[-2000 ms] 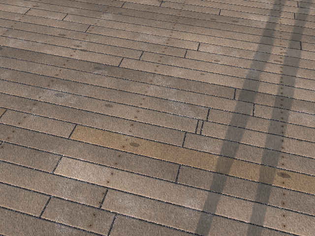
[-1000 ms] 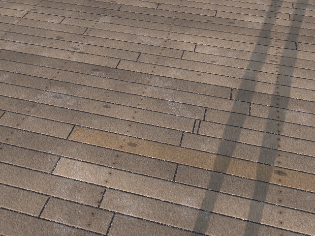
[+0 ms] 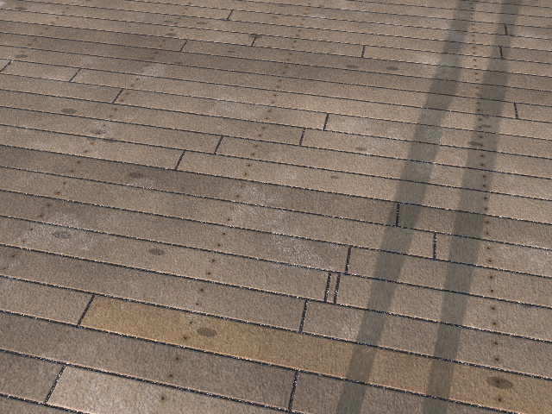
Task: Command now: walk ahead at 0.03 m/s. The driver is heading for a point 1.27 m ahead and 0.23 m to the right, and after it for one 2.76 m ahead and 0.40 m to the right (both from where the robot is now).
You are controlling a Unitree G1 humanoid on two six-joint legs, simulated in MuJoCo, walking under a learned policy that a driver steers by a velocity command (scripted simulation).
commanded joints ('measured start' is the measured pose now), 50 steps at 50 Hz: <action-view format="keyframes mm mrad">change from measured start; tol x32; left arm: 1 100 57 2 13 -14 -24 1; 20 244 165 68 14 3 -54 -7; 43 -303 68 45 -269 -4 -54 -84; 50 108 284 132 -163 14 -56 -55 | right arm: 1 65 -59 -12 -18 -6 1 -1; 50 132 -98 -53 -108 -31 -91 4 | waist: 1 -6 -83 109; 24 -36 -86 139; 27 -164 318 3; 50 158 -99 -156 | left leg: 1 8 150 -186 -142 -99 -23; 20 -358 108 -72 341 -269 1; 25 157 18 11 58 -120 -6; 29 300 450 -636 -264 -420 140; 47 285 315 110 125 1087 -17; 49 127 280 120 574 766 -13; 50 -132 154 101 911 -170 -20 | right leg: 1 -85 -69 90 -184 -24 -42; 9 -23 -74 85 -198 81 -55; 16 18 -193 329 -328 -533 -201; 24 -49 -182 187 -261 -134 -191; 29 -566 -8 15 670 -187 -114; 38 -536 -4 -54 495 155 -91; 47 -114 129 -203 138 120 -210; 50 320 -159 248 -2 88 -340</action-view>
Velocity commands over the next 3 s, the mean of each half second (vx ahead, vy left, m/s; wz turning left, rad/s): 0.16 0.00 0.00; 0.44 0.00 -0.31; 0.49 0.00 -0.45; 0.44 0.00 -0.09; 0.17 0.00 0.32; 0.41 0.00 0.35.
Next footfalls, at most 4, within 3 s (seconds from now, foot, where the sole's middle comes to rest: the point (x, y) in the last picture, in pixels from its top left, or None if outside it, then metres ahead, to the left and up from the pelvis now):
0.52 left None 0.15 0.10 -0.77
0.98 right None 0.47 -0.05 -0.77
1.54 left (299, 304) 0.84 -0.03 -0.77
2.06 right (384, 259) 0.99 -0.29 -0.77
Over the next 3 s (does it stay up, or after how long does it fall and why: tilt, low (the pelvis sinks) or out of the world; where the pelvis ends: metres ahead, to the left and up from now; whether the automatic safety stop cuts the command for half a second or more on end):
stays up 1.08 -0.19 -0.01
